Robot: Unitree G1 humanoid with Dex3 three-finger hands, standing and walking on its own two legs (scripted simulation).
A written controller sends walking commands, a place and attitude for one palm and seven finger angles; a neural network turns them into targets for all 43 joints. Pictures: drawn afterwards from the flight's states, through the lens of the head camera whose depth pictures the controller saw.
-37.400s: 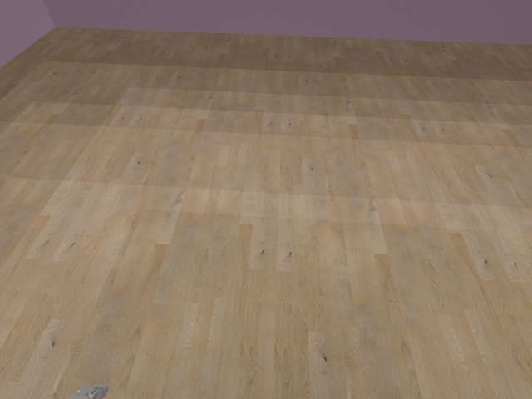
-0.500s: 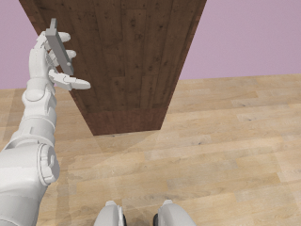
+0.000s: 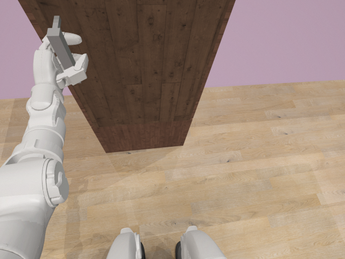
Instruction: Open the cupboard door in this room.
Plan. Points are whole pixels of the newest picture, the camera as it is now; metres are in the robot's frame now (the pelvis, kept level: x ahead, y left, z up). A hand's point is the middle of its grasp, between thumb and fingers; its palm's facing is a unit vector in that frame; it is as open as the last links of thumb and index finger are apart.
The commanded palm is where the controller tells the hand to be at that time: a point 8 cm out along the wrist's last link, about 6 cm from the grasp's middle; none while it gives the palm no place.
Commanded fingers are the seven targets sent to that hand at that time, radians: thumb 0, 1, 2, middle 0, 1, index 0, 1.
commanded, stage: close the thumb around the handle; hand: left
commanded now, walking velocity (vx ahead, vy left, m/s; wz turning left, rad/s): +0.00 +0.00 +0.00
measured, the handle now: (67, 52) +0.57 +0.19 +0.08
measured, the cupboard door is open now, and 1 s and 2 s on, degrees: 0 29 43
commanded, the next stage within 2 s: pull the door open along its arc in 0.14 s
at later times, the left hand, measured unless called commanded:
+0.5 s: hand (80, 77) +0.50 +0.16 +0.08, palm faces +0.05 -1.00 -0.01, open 5.5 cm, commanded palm +0.45 +0.20 +0.08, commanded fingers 0.00 0.90 0.90 -0.40 -1.35 -0.40 -1.35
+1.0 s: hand (115, 131) +0.37 +0.08 +0.08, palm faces +0.40 -0.92 +0.02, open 5.6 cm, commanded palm +0.30 +0.11 +0.08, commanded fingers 0.00 0.90 0.90 -0.40 -1.35 -0.40 -1.35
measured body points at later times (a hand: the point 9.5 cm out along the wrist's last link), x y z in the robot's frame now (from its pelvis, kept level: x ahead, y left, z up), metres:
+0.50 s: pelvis +0.02 +0.00 +0.01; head +0.13 +0.01 +0.45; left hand +0.49 +0.21 +0.08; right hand +0.02 -0.26 -0.11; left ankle +0.02 +0.10 -0.67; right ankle +0.00 -0.11 -0.67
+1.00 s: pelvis +0.01 -0.02 +0.02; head +0.07 -0.03 +0.47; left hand +0.34 +0.13 +0.08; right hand +0.17 -0.24 -0.09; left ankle +0.02 +0.10 -0.67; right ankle +0.00 -0.11 -0.67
